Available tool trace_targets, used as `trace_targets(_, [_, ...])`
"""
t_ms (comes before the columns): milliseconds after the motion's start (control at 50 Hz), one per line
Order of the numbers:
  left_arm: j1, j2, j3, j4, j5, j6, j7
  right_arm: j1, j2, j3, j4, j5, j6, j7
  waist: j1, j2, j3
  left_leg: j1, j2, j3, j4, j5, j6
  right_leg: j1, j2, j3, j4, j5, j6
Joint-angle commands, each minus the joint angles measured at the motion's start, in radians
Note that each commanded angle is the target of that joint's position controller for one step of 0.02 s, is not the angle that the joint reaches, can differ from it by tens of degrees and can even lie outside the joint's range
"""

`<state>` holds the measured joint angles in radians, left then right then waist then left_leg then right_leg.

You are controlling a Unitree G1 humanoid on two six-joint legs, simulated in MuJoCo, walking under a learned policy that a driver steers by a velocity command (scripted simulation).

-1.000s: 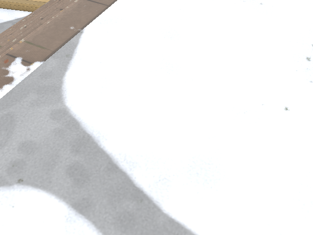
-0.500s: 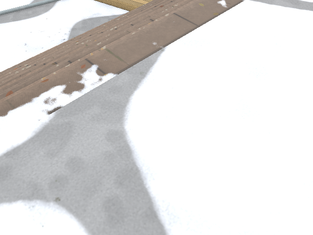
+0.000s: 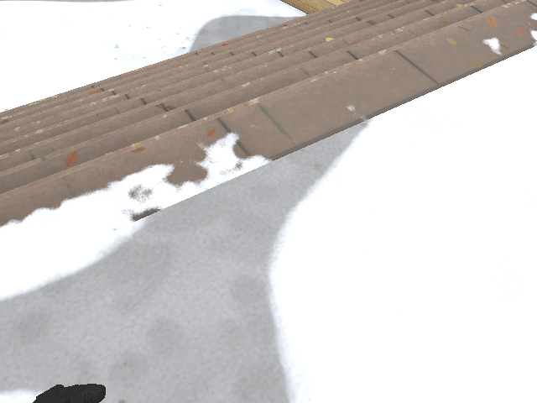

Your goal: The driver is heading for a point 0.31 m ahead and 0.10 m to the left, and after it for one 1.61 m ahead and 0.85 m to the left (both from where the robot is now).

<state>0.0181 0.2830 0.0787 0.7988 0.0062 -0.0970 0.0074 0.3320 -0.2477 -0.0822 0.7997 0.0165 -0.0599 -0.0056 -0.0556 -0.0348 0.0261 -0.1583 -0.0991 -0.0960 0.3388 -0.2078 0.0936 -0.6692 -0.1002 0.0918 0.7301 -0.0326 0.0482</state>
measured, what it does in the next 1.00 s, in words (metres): walks ahead, turning left: right foot, then left foot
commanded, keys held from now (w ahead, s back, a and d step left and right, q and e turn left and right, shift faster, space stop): w+q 1.00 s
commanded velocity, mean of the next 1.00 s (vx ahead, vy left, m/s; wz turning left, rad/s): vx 0.50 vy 0.00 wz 0.60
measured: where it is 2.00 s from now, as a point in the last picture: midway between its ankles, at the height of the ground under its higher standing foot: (92, 226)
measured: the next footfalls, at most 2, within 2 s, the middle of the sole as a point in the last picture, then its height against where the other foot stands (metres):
right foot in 0.18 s outside the picture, level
left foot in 0.70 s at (172, 397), level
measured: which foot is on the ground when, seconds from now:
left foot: down 0.00-0.20, up 0.22-0.68, down 0.70-1.00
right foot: up 0.00-0.16, down 0.18-0.72, up 0.74-1.00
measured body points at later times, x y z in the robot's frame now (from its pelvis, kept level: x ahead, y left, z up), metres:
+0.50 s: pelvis +0.27 -0.04 +0.00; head +0.30 -0.03 +0.45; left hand +0.22 +0.25 -0.13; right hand +0.53 -0.24 -0.09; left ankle +0.35 +0.16 -0.68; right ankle +0.26 -0.15 -0.75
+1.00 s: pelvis +0.52 +0.12 +0.00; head +0.54 +0.16 +0.45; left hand +0.53 +0.45 -0.09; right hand +0.74 -0.07 -0.10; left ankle +0.46 +0.17 -0.75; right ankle +0.75 +0.04 -0.68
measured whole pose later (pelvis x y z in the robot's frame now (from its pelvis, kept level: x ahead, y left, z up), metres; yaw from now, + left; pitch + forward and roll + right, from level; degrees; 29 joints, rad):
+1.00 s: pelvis +0.52 +0.12 +0.00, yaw +36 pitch +2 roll +0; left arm 0.07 0.31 0.05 0.72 0.02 -0.09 -0.01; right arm 0.34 -0.28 -0.07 0.68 0.01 -0.04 0.00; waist -0.05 -0.04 0.03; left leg -0.19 -0.10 -0.10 0.37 -0.21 0.09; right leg -0.68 -0.10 0.08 0.81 -0.10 0.07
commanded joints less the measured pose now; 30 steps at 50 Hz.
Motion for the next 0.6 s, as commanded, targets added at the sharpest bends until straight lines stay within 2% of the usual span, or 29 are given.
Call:
trace_targets(20, [-0.110,0.047,0.001,-0.086,-0.010,-0.017,-0.012,0.005,-0.177,-0.043,-0.059,0.004,-0.011,-0.011,-0.010,0.128,-0.013,-0.076,0.203,-0.165,-0.103,0.130,0.126,0.114,0.070,-0.049,-0.158,0.132,0.002])
trace_targets(80, [-0.135,0.079,0.006,-0.110,-0.015,-0.030,-0.027,0.039,-0.169,-0.042,-0.048,0.009,-0.002,-0.014,-0.017,0.136,-0.015,-0.002,0.234,-0.236,-0.027,0.110,0.118,0.133,0.084,-0.026,-0.228,0.096,-0.016])
trace_targets(120, [-0.109,0.102,0.013,-0.112,-0.018,-0.042,-0.034,0.035,-0.171,-0.043,-0.053,0.007,0.006,-0.020,0.003,0.159,-0.021,0.040,0.254,-0.292,0.033,0.130,0.107,0.174,0.092,-0.023,-0.253,0.010,-0.035])
trace_targets(140, [-0.066,0.113,0.018,-0.103,-0.018,-0.048,-0.035,0.025,-0.171,-0.043,-0.059,0.005,0.010,-0.022,0.028,0.178,-0.032,0.047,0.251,-0.310,0.068,0.162,0.098,0.230,0.099,-0.033,-0.269,-0.028,-0.050])
trace_targets(160, [0.025,0.133,0.030,-0.079,-0.013,-0.054,-0.031,0.006,-0.154,-0.036,-0.071,0.004,0.012,-0.022,0.077,0.179,-0.071,0.031,0.212,-0.298,0.145,0.225,0.075,0.359,0.105,-0.050,-0.305,-0.022,-0.075])
trace_targets(180, [0.163,0.176,0.045,-0.059,0.005,-0.059,-0.026,-0.013,-0.107,-0.018,-0.091,-0.003,0.009,-0.017,0.144,0.137,-0.186,-0.058,0.156,-0.242,0.352,0.214,0.038,0.596,0.004,0.031,-0.271,-0.024,-0.129])
trace_targets(200, [0.320,0.260,0.066,-0.041,0.023,-0.053,-0.017,0.084,-0.047,0.000,-0.116,0.000,0.002,-0.018,0.142,-0.082,-0.354,-0.349,0.028,-0.113,0.702,-0.064,-0.037,0.972,-0.229,0.371,-0.287,-0.121,-0.254])
trace_targets(220, [0.350,0.243,0.064,-0.013,0.002,-0.041,-0.027,0.153,-0.076,0.005,-0.128,0.024,-0.006,-0.017,0.113,-0.317,-0.397,-0.589,0.026,-0.083,0.912,-0.404,-0.060,1.074,-0.350,0.726,-0.403,-0.355,-0.339])
trace_targets(240, [0.293,0.144,0.038,-0.039,-0.012,-0.033,-0.026,0.091,-0.173,-0.017,-0.112,0.030,-0.002,-0.017,0.133,-0.168,-0.250,-0.665,0.091,-0.102,1.002,-0.332,-0.068,0.961,-0.312,0.625,-0.431,-0.483,-0.295])
trace_targets(260, [0.241,0.103,0.025,-0.050,-0.009,-0.021,-0.021,-0.001,-0.193,-0.023,-0.128,0.018,0.005,-0.016,0.139,-0.077,-0.145,-0.660,0.131,-0.060,1.002,-0.246,-0.069,0.820,-0.268,0.455,-0.440,-0.431,-0.249])
trace_targets(280, [0.192,0.086,0.016,-0.050,-0.001,-0.013,-0.020,-0.046,-0.179,-0.024,-0.142,0.007,0.009,-0.014,0.115,-0.038,-0.072,-0.621,0.162,-0.043,0.955,-0.184,-0.070,0.682,-0.221,0.338,-0.468,-0.322,-0.231])
trace_targets(300, [0.165,0.067,0.009,-0.045,0.005,-0.012,-0.018,-0.059,-0.163,-0.028,-0.149,0.003,0.014,-0.010,0.090,-0.051,-0.035,-0.584,0.192,-0.044,0.906,-0.145,-0.066,0.599,-0.186,0.253,-0.493,-0.243,-0.219])
trace_targets(340, [0.159,0.072,0.011,-0.032,0.005,-0.019,-0.017,-0.039,-0.118,-0.021,-0.155,0.015,0.026,-0.002,0.067,-0.080,-0.024,-0.529,0.219,-0.022,0.857,-0.113,-0.067,0.526,-0.159,0.139,-0.543,-0.157,-0.219])
trace_targets(360, [0.165,0.084,0.015,-0.025,0.001,-0.024,-0.017,-0.048,-0.105,-0.018,-0.165,0.014,0.031,-0.001,0.066,-0.071,-0.019,-0.539,0.225,-0.015,0.835,-0.093,-0.072,0.522,-0.161,0.098,-0.560,-0.108,-0.230])
trace_targets(420, [0.184,0.123,0.028,-0.009,0.001,-0.029,-0.013,-0.094,-0.095,-0.012,-0.195,0.008,0.035,0.001,0.069,-0.037,-0.020,-0.591,0.235,-0.014,0.731,0.015,-0.089,0.558,-0.174,-0.002,-0.581,0.024,-0.247])
trace_targets(460, [0.186,0.135,0.030,-0.005,0.000,-0.022,-0.010,-0.129,-0.090,-0.008,-0.203,0.009,0.030,0.011,0.078,-0.030,-0.016,-0.583,0.231,0.006,0.623,0.120,-0.090,0.579,-0.156,-0.084,-0.582,0.079,-0.230])
trace_targets(520, [0.217,0.154,0.032,0.005,-0.005,-0.009,-0.004,-0.236,-0.070,0.003,-0.230,0.007,0.021,0.032,0.122,-0.022,0.015,-0.542,0.212,0.069,0.451,0.236,-0.081,0.602,-0.139,-0.180,-0.578,0.098,-0.203])
trace_targets(560, [0.253,0.172,0.036,0.016,-0.013,0.002,-0.003,-0.294,-0.064,0.008,-0.253,0.009,0.021,0.045,0.144,-0.018,0.037,-0.535,0.200,0.102,0.378,0.231,-0.071,0.647,-0.156,-0.208,-0.570,0.105,-0.196])
trace_targets(600, [0.274,0.191,0.041,0.024,-0.023,0.015,-0.003,-0.328,-0.072,0.007,-0.276,0.011,0.022,0.056,0.145,-0.025,0.055,-0.532,0.186,0.127,0.328,0.174,-0.051,0.708,-0.180,-0.230,-0.544,0.168,-0.185])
